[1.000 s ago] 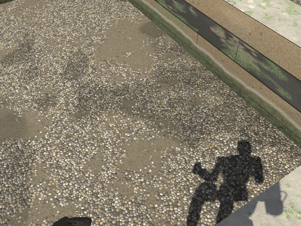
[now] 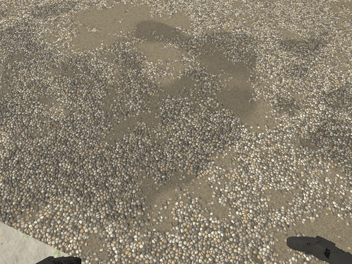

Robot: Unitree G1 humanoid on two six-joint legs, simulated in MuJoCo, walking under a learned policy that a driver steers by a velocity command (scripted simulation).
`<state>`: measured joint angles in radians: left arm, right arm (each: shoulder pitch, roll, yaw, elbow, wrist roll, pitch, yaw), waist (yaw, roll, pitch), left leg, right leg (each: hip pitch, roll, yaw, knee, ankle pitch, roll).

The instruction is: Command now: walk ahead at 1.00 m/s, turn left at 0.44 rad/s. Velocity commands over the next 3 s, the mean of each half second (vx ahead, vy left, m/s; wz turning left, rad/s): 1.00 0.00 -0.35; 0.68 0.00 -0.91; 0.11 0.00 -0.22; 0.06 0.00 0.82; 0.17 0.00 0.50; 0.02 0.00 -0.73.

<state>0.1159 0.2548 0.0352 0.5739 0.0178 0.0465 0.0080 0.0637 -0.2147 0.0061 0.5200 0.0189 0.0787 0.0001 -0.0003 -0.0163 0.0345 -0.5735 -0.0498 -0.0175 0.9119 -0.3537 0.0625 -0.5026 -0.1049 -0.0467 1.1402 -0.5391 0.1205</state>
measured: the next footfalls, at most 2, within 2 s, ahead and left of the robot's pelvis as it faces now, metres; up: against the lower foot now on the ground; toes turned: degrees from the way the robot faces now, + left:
right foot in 0.16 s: +0.06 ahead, -0.08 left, +0.00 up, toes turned -6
right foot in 1.08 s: +0.01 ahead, -0.14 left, +0.00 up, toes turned -49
